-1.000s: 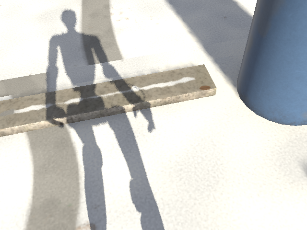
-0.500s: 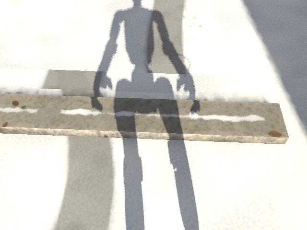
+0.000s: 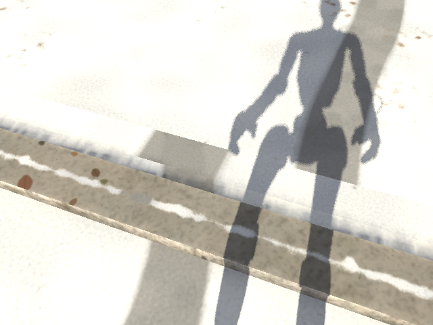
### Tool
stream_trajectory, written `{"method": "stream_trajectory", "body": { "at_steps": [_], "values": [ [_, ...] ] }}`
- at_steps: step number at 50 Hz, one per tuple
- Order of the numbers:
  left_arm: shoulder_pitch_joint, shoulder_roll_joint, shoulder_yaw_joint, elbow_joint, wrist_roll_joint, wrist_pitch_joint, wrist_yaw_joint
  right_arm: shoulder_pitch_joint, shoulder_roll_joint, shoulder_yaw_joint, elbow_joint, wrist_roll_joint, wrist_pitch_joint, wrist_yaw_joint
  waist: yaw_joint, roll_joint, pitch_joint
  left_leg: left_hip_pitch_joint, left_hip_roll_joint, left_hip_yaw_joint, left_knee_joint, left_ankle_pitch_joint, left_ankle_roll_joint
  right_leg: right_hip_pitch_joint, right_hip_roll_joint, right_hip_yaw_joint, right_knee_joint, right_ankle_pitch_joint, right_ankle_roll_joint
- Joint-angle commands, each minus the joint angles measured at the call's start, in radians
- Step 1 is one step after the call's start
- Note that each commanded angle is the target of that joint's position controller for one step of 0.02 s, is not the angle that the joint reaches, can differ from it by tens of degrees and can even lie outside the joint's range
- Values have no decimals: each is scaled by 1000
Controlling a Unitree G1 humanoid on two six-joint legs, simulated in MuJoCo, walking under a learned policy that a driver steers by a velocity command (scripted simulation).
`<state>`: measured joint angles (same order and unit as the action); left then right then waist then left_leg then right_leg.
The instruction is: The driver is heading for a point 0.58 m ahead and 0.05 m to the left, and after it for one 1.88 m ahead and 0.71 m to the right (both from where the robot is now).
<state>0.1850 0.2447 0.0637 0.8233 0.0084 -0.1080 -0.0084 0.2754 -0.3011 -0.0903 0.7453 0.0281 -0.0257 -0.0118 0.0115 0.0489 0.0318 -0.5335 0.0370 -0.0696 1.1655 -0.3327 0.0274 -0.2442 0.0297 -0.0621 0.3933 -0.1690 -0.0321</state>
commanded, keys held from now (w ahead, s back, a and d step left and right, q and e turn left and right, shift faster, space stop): w+q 0.32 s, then w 0.22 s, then w+e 0.46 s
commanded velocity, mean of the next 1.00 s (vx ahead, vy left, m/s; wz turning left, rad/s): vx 0.50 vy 0.00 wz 0.17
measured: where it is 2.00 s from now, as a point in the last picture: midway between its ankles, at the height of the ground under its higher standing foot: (210, 181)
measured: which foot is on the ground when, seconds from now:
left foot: up 0.00-0.32, down 0.34-0.94, up 0.96-1.00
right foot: down 0.00-0.36, up 0.38-0.78, down 0.80-1.00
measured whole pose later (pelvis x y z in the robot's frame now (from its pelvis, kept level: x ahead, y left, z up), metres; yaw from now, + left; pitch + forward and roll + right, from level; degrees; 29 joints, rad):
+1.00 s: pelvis +0.55 +0.10 +0.02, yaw +6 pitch +2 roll -5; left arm 0.04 0.21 0.05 0.71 -0.01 -0.06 -0.05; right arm 0.31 -0.27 -0.04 0.85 0.02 -0.06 0.00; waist 0.01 0.08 0.09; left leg -0.18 0.09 -0.02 1.03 -0.29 -0.01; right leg -0.50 0.10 -0.12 0.64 -0.18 -0.08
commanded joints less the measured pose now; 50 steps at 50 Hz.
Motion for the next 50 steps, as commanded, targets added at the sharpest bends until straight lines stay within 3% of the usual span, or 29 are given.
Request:
{"method": "stream_trajectory", "body": {
  "at_steps": [1,5,8,12,15,16,17,18,19,20,21,22,23,24,27,29,34,36,39,41,42,43,44,45,46,47,48,49,50],
  "values": [
    [-3,128,30,-32,-6,-19,3,-22,-34,-11,-98,-1,-2,5,2,-138,-25,-183,86,-42,-49,76,-10,144,-288,229,-235,109,-152],
    [5,164,40,-16,-6,-12,9,-91,-27,-4,-125,0,-5,19,16,-118,-17,-194,88,-18,-243,261,-21,175,-274,83,-253,232,-144],
    [40,187,43,-3,-11,-1,14,-191,-12,8,-155,-3,-13,39,54,-105,9,-151,73,37,-397,368,-12,192,-265,-6,-250,253,-125],
    [95,224,51,21,-27,21,16,-286,-17,11,-205,-1,-10,61,73,-104,46,-148,52,88,-506,305,17,293,-306,-58,-212,316,-107],
    [86,268,64,20,-41,39,23,-229,-65,-12,-214,-9,-2,66,8,-149,-13,4,-29,163,-536,150,75,343,-314,-115,-34,748,-79],
    [76,278,66,17,-44,47,28,-124,-98,-31,-190,-8,1,64,-58,-149,-70,143,-73,187,-572,141,106,326,-300,-139,120,871,-65],
    [80,255,56,17,-43,49,31,50,-149,-62,-138,-7,5,51,-146,-112,-159,418,-101,167,-639,212,147,198,-265,-157,340,811,-34],
    [118,161,21,-3,5,42,25,173,-230,-82,-109,-3,12,27,-154,87,-255,742,108,-133,-621,282,213,-111,-200,-156,670,189,6],
    [164,99,-9,-51,-1,8,8,119,-277,-73,-141,-1,-3,32,-67,250,-403,969,320,-696,-799,57,404,-456,-13,9,964,-426,40],
    [62,201,16,-44,-43,-20,-8,142,-177,-46,-133,-12,-13,40,-139,85,-377,930,308,-645,-867,16,350,-553,-67,136,1009,-364,25],
    [-3,203,16,-70,-65,-31,-13,100,-150,-35,-125,-17,-23,41,-126,62,-242,804,275,-494,-868,80,308,-582,-105,118,969,-284,7],
    [-14,185,11,-62,-49,-31,-5,26,-127,-25,-127,-17,-30,41,-77,-32,-156,639,234,-377,-878,189,273,-530,-153,115,885,-204,9],
    [-8,189,17,-51,-27,-23,1,-33,-93,-13,-132,-22,-36,39,-40,-27,-117,524,198,-297,-897,282,253,-463,-182,120,809,-161,18],
    [22,185,18,-42,-23,-10,0,-61,-81,-6,-136,-31,-40,37,-10,-5,-100,448,177,-258,-926,332,246,-403,-197,124,785,-131,25],
    [33,149,13,-36,-11,19,4,-54,-97,-8,-110,-27,-58,28,11,-11,-71,368,157,-165,-985,450,256,-388,-193,106,694,-53,62],
    [-9,130,7,-45,-9,27,5,-31,-104,-8,-87,-30,-62,18,-3,-7,-48,387,148,-98,-1005,492,245,-441,-192,99,609,47,82],
    [-88,110,-2,-60,-30,38,-9,20,-93,4,-24,-42,-52,9,-49,6,9,473,155,5,-1025,437,183,-523,-172,111,479,207,65],
    [-188,73,-21,-105,-28,40,-15,58,-107,0,9,-33,-42,7,-90,3,55,514,188,28,-1058,394,174,-562,-150,87,400,163,49],
    [-264,60,-33,-155,-26,41,-35,97,-120,-2,41,-27,-23,7,-116,-6,83,600,209,71,-1044,472,165,-588,-113,23,328,72,18],
    [-256,63,-32,-176,-28,37,-50,94,-133,-2,51,-24,-14,3,-97,20,55,657,221,107,-992,633,144,-547,-79,-15,291,17,-11],
    [-241,97,-15,-175,-25,35,-52,142,-87,12,48,-30,-10,1,-98,-5,-24,682,192,146,-891,976,112,-479,-25,-50,391,-76,-43],
    [-213,82,-9,-183,-39,34,-58,122,-99,18,45,-34,-3,-8,-52,40,-80,701,186,177,-794,1225,79,-430,19,-84,391,-122,-69],
    [-184,73,-8,-185,-42,35,-61,119,-133,13,42,-30,3,-18,-29,65,-135,684,192,182,-712,1385,64,-337,51,-120,372,-126,-88],
    [-120,89,5,-173,-45,38,-63,123,-153,11,51,-25,4,-24,11,72,-194,642,187,188,-600,1477,49,-185,78,-130,327,-75,-108],
    [-10,110,22,-142,-46,41,-62,110,-169,10,54,-18,-7,-24,73,62,-256,508,164,197,-458,1440,20,69,82,-100,231,41,-133],
    [92,135,45,-103,-53,52,-56,114,-170,8,64,-12,-31,-13,113,7,-284,324,92,194,-289,1088,-26,347,60,-32,79,237,-147],
    [195,139,51,-71,-38,59,-46,35,-110,22,25,-18,-56,1,155,-139,-278,-88,-13,105,54,190,-72,657,-122,293,37,253,-255],
    [214,183,60,-79,0,59,-26,-10,-110,24,-14,-9,-87,15,154,-163,-405,-134,-10,-49,250,-100,-47,690,-290,529,67,273,-314],
    [190,160,51,-102,5,50,-18,-116,-112,21,-48,4,-100,26,164,-80,-350,-140,26,-96,187,-108,-14,586,-272,501,29,224,-281]
  ]
}}
Keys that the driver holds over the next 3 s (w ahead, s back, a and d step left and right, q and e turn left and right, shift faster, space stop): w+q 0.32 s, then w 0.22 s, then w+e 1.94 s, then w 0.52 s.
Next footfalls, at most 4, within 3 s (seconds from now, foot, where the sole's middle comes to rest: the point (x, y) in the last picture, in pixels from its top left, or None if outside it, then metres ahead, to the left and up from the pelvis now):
0.34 left None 0.32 0.17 -0.78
0.80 right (230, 251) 0.69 0.02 -0.72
1.36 left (155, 197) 0.90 0.28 -0.72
1.90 right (255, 166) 1.09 -0.09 -0.78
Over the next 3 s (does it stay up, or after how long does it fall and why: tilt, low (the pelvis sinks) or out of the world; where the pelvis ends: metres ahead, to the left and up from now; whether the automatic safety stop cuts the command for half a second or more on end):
stays up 1.42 -0.40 0.00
